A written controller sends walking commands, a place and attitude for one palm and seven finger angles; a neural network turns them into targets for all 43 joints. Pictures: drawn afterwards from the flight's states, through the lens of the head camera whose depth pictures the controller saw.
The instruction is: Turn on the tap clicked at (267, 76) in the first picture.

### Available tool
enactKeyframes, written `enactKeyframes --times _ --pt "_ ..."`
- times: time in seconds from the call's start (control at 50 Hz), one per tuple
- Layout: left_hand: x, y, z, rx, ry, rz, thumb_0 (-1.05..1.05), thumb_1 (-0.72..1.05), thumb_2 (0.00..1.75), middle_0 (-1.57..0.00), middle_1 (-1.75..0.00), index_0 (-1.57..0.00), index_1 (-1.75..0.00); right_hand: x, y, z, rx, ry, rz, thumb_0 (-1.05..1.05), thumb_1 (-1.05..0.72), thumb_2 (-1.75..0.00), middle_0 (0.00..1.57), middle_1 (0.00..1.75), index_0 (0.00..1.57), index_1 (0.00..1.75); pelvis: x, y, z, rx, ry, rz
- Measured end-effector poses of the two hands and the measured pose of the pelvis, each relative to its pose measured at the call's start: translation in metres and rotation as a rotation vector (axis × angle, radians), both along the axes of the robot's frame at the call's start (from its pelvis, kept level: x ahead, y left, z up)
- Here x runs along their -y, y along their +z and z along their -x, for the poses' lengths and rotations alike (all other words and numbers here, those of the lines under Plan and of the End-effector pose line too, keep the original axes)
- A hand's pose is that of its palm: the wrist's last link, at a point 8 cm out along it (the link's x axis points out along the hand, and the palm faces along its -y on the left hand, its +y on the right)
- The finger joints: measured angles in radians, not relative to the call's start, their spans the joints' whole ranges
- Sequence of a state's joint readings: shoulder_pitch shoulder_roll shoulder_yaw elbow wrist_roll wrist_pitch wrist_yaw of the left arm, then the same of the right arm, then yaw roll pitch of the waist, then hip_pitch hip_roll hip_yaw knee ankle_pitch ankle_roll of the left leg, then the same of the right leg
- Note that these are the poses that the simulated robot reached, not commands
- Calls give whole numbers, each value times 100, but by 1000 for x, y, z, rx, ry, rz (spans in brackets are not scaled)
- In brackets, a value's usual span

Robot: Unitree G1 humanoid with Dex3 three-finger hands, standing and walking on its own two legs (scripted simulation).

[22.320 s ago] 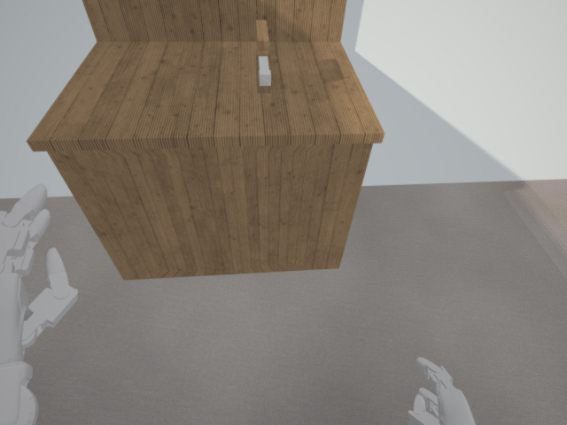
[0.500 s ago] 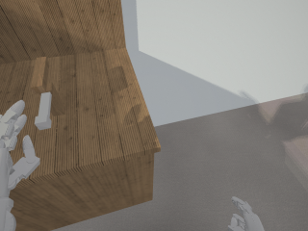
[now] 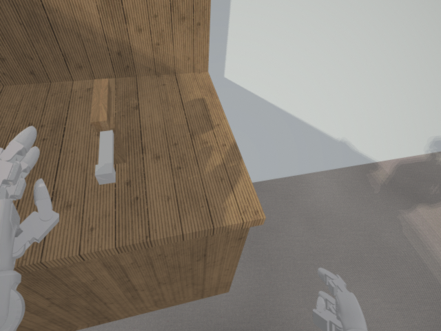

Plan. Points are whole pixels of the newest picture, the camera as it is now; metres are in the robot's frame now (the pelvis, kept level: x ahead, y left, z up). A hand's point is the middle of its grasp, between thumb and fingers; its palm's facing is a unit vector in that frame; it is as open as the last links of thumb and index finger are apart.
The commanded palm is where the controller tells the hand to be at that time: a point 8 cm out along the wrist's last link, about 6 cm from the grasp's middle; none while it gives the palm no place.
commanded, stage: come to a stop and stand still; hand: left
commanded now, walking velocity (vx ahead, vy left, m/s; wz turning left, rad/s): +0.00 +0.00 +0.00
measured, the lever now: (105, 173) +0.35 +0.25 +0.08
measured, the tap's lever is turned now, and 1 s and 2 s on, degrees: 0 0 0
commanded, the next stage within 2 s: look again from close up in 0.28 s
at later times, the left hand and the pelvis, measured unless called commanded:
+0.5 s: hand (19, 182) +0.23 +0.27 +0.21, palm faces +0.52 -0.70 -0.49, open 7.4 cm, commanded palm +0.13 +0.26 +0.17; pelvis -0.02 -0.02 -0.01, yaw +2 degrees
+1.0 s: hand (59, 256) +0.17 +0.22 +0.15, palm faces +0.42 -0.81 -0.41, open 7.4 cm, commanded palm +0.11 +0.25 +0.17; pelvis -0.03 -0.04 -0.01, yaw +5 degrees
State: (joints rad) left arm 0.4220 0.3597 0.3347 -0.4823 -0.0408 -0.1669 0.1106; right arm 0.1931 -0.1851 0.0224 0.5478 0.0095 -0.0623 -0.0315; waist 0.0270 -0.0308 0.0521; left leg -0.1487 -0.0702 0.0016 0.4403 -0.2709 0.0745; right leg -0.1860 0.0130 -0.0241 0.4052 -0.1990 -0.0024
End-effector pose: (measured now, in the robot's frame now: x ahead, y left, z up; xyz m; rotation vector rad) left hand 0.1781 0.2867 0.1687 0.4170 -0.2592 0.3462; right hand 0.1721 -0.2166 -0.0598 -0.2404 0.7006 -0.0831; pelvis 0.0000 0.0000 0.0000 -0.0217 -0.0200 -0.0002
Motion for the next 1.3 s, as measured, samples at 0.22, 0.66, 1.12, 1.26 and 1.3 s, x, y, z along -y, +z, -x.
enactKeyframes --times 0.22,0.66,1.12,1.26,1.3 --pt "-5 5 5 -24 -14 -54 2 89 90 -21 -31 -21 -30 -9 -17 24 -65 -20 -35 1 -90 -90 21 30 20 30 -8 -1 6 0 7 -4" --pt "26 22 3 12 -39 -179 2 90 90 -21 -30 -20 -30 45 -26 26 -39 90 -59 1 -90 -90 21 30 20 30 34 -6 12 -78 28 -20" --pt "14 -7 55 2 35 -66 2 89 90 -22 -31 -21 -30 33 -22 22 -15 155 -12 1 -90 -90 20 30 20 30 36 -10 34 -26 71 -26" --pt "-2 -7 49 44 52 -28 2 89 90 -21 -31 -21 -30 12 -21 35 -42 157 -13 1 -90 -90 20 30 20 30 22 -8 32 -28 63 -28" --pt "-2 -6 42 56 44 -23 2 89 90 -21 -31 -21 -30 8 -22 36 -52 155 -20 1 -90 -90 20 30 20 30 20 -7 30 -30 62 -28"
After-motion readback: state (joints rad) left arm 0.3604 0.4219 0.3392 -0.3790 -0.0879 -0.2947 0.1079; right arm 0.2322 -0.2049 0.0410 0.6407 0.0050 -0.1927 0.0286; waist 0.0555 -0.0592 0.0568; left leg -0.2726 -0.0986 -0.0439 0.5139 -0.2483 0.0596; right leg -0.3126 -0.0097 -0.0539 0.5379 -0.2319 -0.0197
